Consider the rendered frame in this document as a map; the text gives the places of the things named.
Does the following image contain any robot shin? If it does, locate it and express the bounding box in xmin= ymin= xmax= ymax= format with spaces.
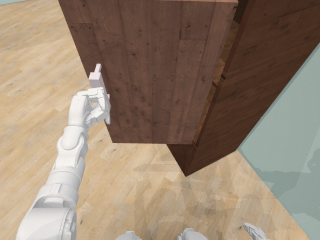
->
xmin=125 ymin=231 xmax=136 ymax=235
xmin=183 ymin=228 xmax=194 ymax=233

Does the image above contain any robot left upper arm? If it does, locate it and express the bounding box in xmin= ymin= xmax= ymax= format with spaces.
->
xmin=18 ymin=207 xmax=77 ymax=240

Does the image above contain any right robot shin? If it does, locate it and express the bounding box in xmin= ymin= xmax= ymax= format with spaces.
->
xmin=183 ymin=228 xmax=194 ymax=233

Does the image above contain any robot left forearm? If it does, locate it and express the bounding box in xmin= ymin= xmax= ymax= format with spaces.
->
xmin=15 ymin=125 xmax=89 ymax=240

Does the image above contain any robot right hand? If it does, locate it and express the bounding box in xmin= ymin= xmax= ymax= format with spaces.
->
xmin=243 ymin=222 xmax=270 ymax=240

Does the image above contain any handle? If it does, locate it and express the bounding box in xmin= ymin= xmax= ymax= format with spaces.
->
xmin=88 ymin=63 xmax=111 ymax=112

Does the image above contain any left robot shin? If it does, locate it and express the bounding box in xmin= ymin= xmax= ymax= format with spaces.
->
xmin=125 ymin=231 xmax=136 ymax=235

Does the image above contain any robot left hand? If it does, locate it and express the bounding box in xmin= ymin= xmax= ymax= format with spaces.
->
xmin=68 ymin=87 xmax=111 ymax=132

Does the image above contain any cupboard door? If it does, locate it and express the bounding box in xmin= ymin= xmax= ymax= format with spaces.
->
xmin=58 ymin=0 xmax=239 ymax=145

